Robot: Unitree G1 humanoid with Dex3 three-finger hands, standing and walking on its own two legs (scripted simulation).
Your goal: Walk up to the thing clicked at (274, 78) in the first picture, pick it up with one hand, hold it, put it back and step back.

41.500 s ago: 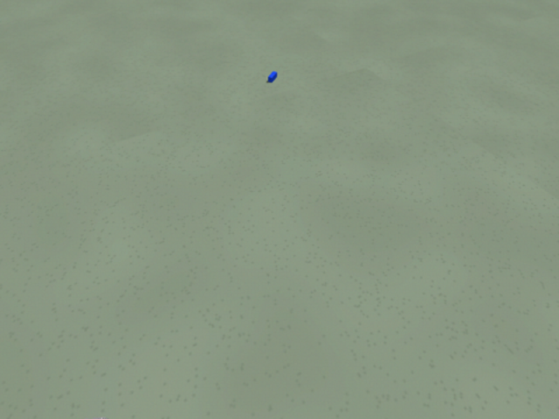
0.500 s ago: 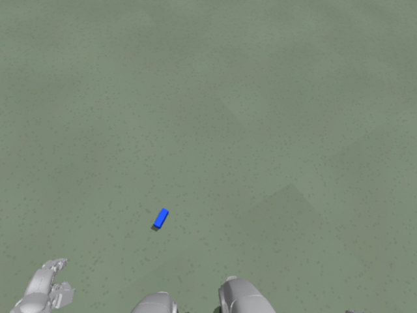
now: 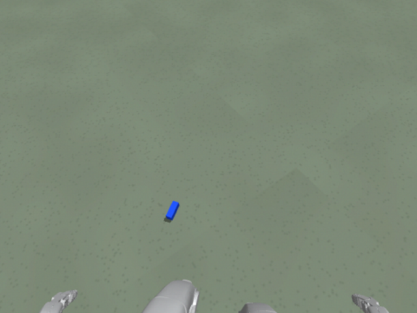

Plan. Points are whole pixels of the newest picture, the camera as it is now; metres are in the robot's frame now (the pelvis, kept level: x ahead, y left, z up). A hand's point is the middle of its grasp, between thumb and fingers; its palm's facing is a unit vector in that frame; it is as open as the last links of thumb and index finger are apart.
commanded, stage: step back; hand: left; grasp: from above
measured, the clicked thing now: (172, 210) +0.59 +0.22 -0.75
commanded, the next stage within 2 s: none
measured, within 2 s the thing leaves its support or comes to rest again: neither
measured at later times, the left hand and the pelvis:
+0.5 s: hand out of the picture -0.06 +0.28 -0.15, palm faces +0.00 -0.92 -0.39, open 7.4 cm; pelvis -0.15 +0.00 +0.00, yaw +0 degrees
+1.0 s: hand out of the picture -0.21 +0.26 -0.15, palm faces +0.05 -0.91 -0.41, open 7.4 cm; pelvis -0.33 -0.02 -0.01, yaw +4 degrees
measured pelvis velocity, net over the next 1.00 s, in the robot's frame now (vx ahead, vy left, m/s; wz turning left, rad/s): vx -0.33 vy -0.02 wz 0.07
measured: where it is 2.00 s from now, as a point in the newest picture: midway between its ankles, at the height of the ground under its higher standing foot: outside the picture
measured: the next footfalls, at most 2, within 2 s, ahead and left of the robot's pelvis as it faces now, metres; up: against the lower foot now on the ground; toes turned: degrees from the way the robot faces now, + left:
left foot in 0.18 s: -0.04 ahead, +0.12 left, +0.00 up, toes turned +1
right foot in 0.58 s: -0.18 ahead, -0.15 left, +0.00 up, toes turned +1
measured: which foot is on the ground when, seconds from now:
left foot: up 0.00-0.16, down 0.18-0.60, up 0.62-0.90, down 0.92-1.00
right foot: down 0.00-0.20, up 0.22-0.56, down 0.58-0.94, up 0.96-1.00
